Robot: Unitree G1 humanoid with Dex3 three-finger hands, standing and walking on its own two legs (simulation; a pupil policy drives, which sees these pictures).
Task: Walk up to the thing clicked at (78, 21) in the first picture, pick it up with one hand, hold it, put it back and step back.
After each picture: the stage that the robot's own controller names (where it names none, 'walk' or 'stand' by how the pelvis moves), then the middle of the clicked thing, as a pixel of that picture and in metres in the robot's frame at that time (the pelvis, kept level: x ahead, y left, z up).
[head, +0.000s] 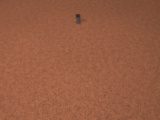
stand; (78, 19) +1.85 +0.03 -0.72
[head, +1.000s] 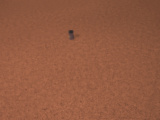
walk; (71, 34) +1.71 +0.23 -0.71
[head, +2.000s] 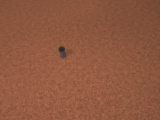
walk; (62, 52) +1.16 +0.28 -0.72
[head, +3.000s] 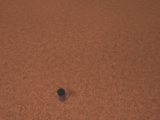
walk; (61, 95) +0.71 +0.20 -0.70
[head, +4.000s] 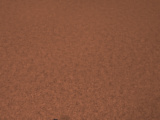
walk; out of the picture +0.43 +0.15 -0.71
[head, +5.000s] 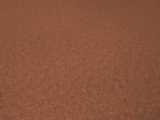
stand; out of the picture +0.36 +0.14 -0.72
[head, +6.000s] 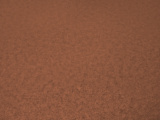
stand; out of the picture +0.35 +0.16 -0.72
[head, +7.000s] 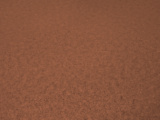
stand; out of the picture +0.35 +0.16 -0.73
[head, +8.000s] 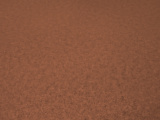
stand; out of the picture +0.34 +0.16 -0.73
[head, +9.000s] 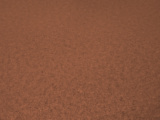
go down; out of the picture +0.34 +0.16 -0.73
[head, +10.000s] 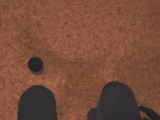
go down; (36, 66) +0.43 +0.17 -0.35
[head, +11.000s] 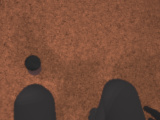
approach; (33, 66) +0.44 +0.17 -0.32
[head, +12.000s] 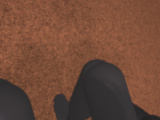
close in; out of the picture +0.43 +0.22 -0.23
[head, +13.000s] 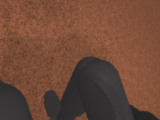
close; out of the picture +0.42 +0.23 -0.23
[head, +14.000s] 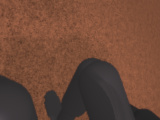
lift; out of the picture +0.37 +0.19 -0.23
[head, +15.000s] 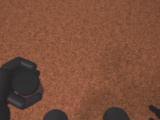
lift; (29, 87) +0.32 +0.17 +0.00
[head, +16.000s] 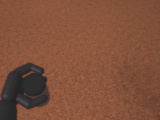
hold; (37, 91) +0.31 +0.16 +0.03
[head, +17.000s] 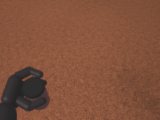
hold; (36, 94) +0.31 +0.16 +0.02
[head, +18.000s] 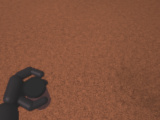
crouch; (38, 94) +0.32 +0.16 +0.01
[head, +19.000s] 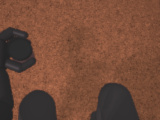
crouch; (23, 54) +0.43 +0.17 -0.08
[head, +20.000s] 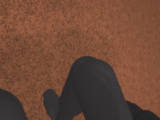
lower; out of the picture +0.44 +0.26 -0.22
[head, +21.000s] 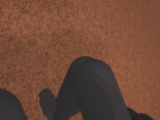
lower; out of the picture +0.43 +0.25 -0.24
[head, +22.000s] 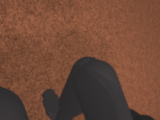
lower; out of the picture +0.43 +0.25 -0.23
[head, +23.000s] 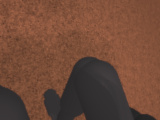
lower; out of the picture +0.43 +0.25 -0.22
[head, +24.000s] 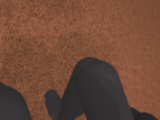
loosen; out of the picture +0.42 +0.22 -0.23
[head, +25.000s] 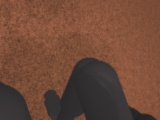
withdraw; out of the picture +0.42 +0.23 -0.23
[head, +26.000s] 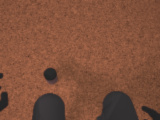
walk; (51, 76) +0.44 +0.15 -0.42
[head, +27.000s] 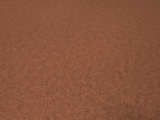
stand; out of the picture +0.37 +0.12 -0.66
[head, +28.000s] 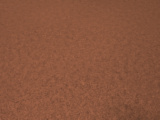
stand; out of the picture +0.36 +0.13 -0.67
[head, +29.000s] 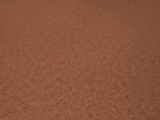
stand; out of the picture +0.37 +0.12 -0.71
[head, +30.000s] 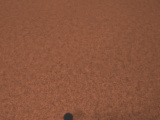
walk; (68, 119) +0.41 +0.10 -0.71
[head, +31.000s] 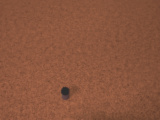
walk; (65, 93) +0.58 +0.10 -0.71
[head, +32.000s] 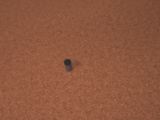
walk; (68, 65) +0.89 +0.18 -0.69
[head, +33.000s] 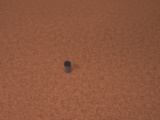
stand; (67, 67) +1.00 +0.14 -0.71
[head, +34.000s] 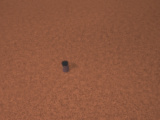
stand; (65, 66) +1.02 +0.16 -0.72
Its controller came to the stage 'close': yes
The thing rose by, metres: 0.73
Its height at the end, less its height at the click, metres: +0.00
